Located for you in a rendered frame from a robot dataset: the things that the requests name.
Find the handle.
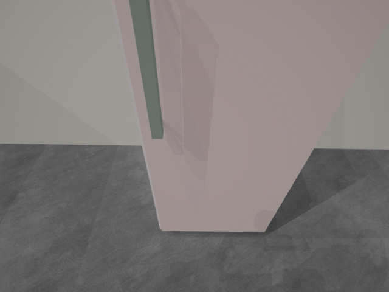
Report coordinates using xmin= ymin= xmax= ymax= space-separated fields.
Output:
xmin=129 ymin=0 xmax=164 ymax=139

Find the fridge door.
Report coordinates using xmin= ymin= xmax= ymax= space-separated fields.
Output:
xmin=114 ymin=0 xmax=389 ymax=232

